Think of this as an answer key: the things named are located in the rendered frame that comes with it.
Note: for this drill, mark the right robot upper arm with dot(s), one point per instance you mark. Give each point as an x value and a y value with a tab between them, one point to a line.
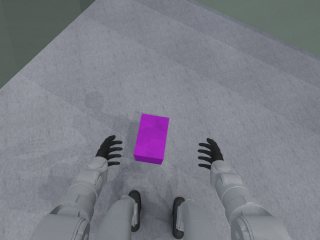
257	227

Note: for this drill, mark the robot right thigh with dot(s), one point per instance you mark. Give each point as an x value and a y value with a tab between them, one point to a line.
195	223

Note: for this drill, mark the robot right shin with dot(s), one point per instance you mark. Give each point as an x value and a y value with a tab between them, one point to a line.
186	201

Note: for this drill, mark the right robot forearm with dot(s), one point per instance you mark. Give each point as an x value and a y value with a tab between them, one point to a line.
234	195

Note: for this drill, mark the robot right hand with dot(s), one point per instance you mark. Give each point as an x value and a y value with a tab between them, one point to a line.
215	153

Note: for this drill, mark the carton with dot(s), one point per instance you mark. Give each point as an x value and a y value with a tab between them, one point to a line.
151	139

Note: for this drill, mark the left robot forearm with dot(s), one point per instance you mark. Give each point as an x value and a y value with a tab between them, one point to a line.
80	199

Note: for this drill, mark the robot left hand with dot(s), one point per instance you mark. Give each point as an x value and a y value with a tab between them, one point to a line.
105	150

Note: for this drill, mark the left robot upper arm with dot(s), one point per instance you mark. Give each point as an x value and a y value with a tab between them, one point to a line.
62	227

